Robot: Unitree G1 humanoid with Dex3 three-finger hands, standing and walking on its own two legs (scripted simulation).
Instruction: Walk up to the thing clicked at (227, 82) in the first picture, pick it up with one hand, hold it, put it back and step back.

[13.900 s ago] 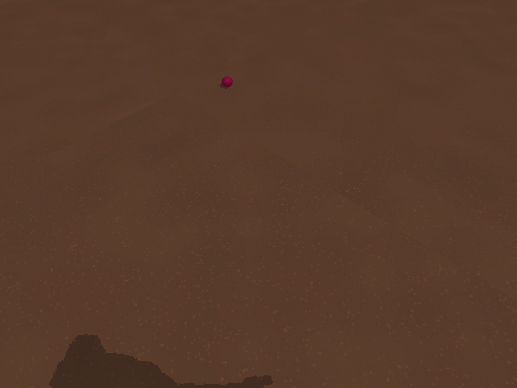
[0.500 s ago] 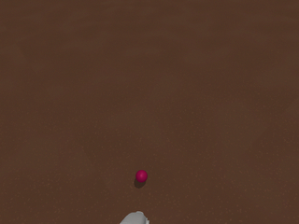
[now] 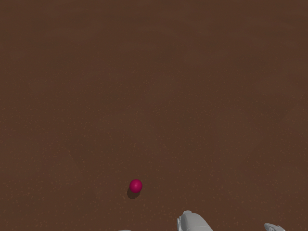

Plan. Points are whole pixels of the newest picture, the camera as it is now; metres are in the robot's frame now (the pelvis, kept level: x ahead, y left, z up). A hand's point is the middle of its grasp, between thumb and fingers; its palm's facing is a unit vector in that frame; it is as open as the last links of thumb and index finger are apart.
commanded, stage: walk up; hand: left
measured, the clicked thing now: (135, 186) +0.43 +0.13 -0.72
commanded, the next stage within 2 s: stand in 1.06 s
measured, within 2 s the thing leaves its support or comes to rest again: neither
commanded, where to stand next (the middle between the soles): +0.04 -0.05 m, yaw -2 degrees
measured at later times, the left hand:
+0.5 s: hand out of the picture +0.05 +0.26 -0.15, palm faces +0.02 -0.92 -0.39, open 7.4 cm
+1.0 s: hand out of the picture +0.02 +0.27 -0.13, palm faces -0.01 -0.91 -0.42, open 7.4 cm
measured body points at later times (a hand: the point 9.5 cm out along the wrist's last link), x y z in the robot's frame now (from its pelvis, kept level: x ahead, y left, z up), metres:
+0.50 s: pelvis -0.05 -0.01 -0.01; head -0.03 -0.01 +0.44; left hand +0.05 +0.31 -0.12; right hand -0.01 -0.32 -0.13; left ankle -0.09 +0.11 -0.73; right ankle +0.05 -0.12 -0.70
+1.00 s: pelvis -0.01 -0.01 +0.01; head +0.02 -0.02 +0.45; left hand +0.03 +0.31 -0.10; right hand +0.08 -0.33 -0.12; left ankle +0.11 +0.13 -0.70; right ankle -0.04 -0.12 -0.73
